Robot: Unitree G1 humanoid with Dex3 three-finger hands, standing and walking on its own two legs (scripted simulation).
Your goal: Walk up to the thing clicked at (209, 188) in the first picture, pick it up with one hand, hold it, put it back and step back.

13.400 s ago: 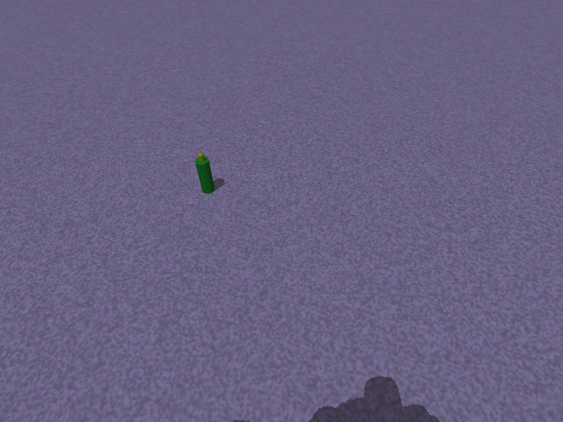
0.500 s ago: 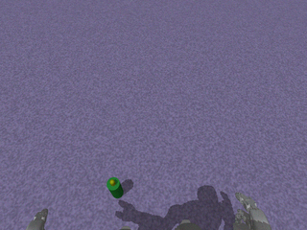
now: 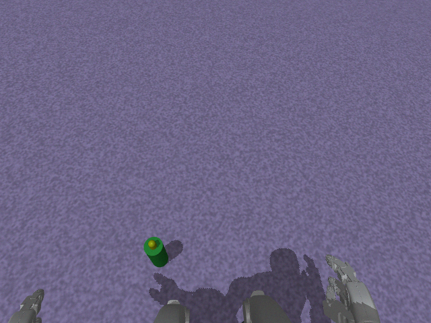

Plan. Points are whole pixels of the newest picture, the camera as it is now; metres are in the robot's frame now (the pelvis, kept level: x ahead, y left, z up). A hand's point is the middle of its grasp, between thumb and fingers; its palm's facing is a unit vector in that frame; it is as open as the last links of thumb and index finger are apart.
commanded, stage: go down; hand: left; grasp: from the side
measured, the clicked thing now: (156, 251) +0.40 +0.19 -0.55
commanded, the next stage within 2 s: approach in 1.86 s
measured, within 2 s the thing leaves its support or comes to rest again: neither
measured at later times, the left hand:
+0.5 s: hand (56, 282) +0.25 +0.35 -0.19, palm faces +0.15 -0.97 -0.20, open 17.6 cm
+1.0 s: hand (56, 267) +0.29 +0.38 -0.23, palm faces +0.15 -0.98 -0.15, open 17.6 cm
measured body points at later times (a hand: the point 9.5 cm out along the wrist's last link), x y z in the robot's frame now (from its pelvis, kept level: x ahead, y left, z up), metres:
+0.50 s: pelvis -0.05 +0.00 -0.13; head +0.12 +0.02 +0.28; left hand +0.24 +0.40 -0.17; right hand +0.11 -0.27 -0.24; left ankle -0.01 +0.12 -0.64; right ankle +0.03 -0.14 -0.64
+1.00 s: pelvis -0.08 +0.00 -0.21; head +0.12 +0.04 +0.19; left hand +0.28 +0.43 -0.22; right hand +0.07 -0.28 -0.31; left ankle -0.01 +0.12 -0.64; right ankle +0.03 -0.14 -0.64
